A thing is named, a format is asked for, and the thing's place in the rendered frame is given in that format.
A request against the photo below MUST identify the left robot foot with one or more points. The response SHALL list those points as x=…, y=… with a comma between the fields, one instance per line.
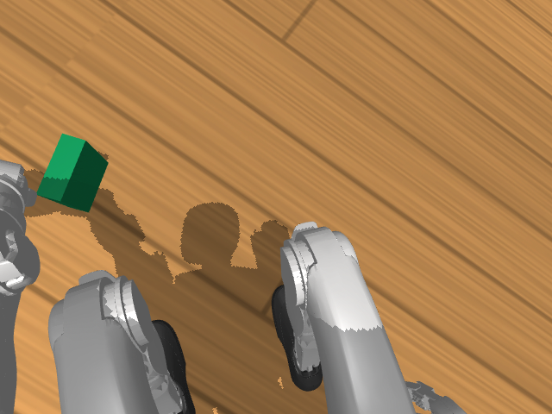
x=175, y=362

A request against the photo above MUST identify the right robot foot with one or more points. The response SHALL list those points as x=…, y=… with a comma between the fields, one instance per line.
x=306, y=381

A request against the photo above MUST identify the carton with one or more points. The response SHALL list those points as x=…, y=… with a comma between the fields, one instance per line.
x=74, y=174

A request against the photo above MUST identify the right robot hand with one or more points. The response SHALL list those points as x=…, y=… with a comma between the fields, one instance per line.
x=425, y=397

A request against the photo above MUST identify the left robot arm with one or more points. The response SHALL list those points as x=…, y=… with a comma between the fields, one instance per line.
x=19, y=266

